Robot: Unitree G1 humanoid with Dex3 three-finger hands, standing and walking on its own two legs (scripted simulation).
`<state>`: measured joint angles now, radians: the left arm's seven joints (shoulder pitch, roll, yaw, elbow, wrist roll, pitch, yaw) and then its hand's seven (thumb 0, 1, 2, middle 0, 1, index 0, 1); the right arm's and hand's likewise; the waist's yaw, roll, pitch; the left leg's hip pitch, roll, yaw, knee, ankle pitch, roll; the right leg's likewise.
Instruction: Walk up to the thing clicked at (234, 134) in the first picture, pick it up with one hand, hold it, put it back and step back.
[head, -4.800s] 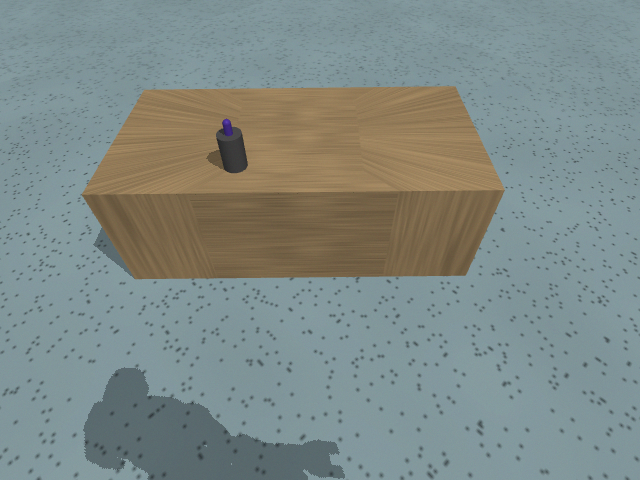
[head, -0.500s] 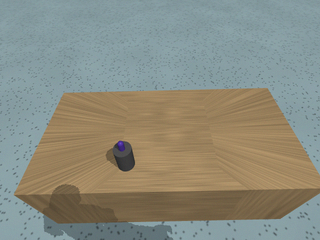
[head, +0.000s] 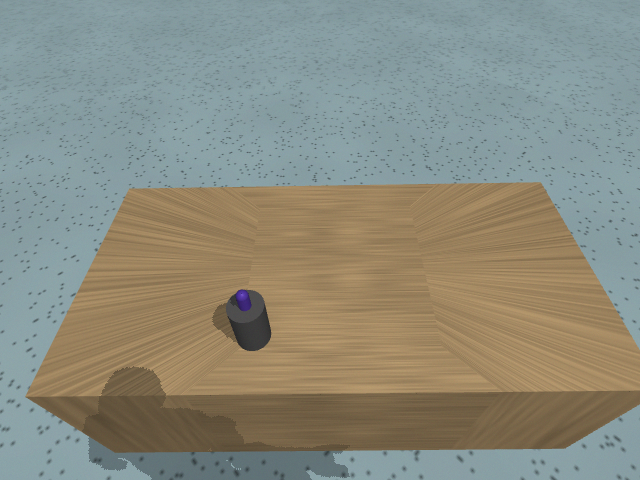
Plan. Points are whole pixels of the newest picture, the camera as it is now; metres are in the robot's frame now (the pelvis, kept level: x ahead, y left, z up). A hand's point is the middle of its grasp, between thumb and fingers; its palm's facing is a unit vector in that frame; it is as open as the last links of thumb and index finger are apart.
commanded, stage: stand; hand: left
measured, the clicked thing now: (248, 315) +0.48 +0.19 -0.25
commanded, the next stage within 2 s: go down in 1.54 s
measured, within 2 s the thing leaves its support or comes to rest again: neither
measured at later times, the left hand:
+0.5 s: hand out of the picture +0.07 +0.25 -0.15, palm faces -0.01 -0.94 -0.35, open 7.4 cm
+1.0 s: hand out of the picture +0.08 +0.25 -0.15, palm faces -0.02 -0.94 -0.35, open 7.4 cm
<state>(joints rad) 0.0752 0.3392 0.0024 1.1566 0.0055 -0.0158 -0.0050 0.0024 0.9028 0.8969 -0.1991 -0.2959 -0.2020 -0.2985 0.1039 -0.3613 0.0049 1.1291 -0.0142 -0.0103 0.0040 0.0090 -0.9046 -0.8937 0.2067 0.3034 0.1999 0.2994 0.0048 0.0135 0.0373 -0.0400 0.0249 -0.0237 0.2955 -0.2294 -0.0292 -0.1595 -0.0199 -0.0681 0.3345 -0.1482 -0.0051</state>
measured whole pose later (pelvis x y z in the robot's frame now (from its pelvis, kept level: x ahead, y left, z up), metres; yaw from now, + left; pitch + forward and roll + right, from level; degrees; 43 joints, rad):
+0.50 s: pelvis +0.00 +0.00 +0.00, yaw +0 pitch -1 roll +0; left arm 0.09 0.34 0.00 1.16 0.01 -0.01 0.00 0.00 0.90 0.90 -0.20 -0.30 -0.20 -0.30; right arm 0.13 -0.36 0.00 1.13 -0.02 0.00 0.01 0.01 -0.90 -0.89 0.21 0.30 0.20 0.30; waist 0.00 0.02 0.04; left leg -0.04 0.03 -0.02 0.30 -0.23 -0.03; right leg -0.16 -0.02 -0.07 0.33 -0.15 -0.01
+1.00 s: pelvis +0.00 +0.00 +0.00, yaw +0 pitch -2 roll +0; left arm 0.09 0.34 0.00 1.15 0.01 -0.01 0.00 0.00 0.90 0.90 -0.20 -0.30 -0.20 -0.30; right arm 0.13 -0.36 0.00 1.12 -0.02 -0.01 0.01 0.01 -0.90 -0.89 0.21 0.30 0.20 0.30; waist 0.00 0.02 0.04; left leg -0.04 0.03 -0.02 0.29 -0.23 -0.03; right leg -0.16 -0.02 -0.06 0.33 -0.15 -0.01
